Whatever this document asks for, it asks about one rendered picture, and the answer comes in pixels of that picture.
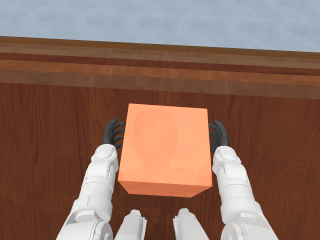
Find right robot upper arm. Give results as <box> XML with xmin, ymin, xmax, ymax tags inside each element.
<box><xmin>220</xmin><ymin>221</ymin><xmax>278</xmax><ymax>240</ymax></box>

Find carton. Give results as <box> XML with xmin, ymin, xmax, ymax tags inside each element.
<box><xmin>118</xmin><ymin>103</ymin><xmax>213</xmax><ymax>198</ymax></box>

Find robot right forearm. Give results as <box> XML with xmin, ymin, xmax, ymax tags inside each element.
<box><xmin>212</xmin><ymin>146</ymin><xmax>275</xmax><ymax>234</ymax></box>

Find robot left hand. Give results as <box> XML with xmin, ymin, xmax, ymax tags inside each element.
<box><xmin>101</xmin><ymin>118</ymin><xmax>126</xmax><ymax>150</ymax></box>

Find robot left shin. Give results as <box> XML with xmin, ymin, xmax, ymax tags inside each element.
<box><xmin>124</xmin><ymin>209</ymin><xmax>141</xmax><ymax>219</ymax></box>

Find left robot upper arm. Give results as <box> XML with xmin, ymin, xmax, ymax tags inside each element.
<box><xmin>57</xmin><ymin>219</ymin><xmax>113</xmax><ymax>240</ymax></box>

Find robot left forearm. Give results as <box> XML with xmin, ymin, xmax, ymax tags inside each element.
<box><xmin>56</xmin><ymin>144</ymin><xmax>119</xmax><ymax>240</ymax></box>

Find robot right thigh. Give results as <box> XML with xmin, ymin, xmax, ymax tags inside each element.
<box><xmin>173</xmin><ymin>212</ymin><xmax>209</xmax><ymax>240</ymax></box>

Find robot right hand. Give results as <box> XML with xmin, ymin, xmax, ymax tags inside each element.
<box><xmin>208</xmin><ymin>119</ymin><xmax>230</xmax><ymax>154</ymax></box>

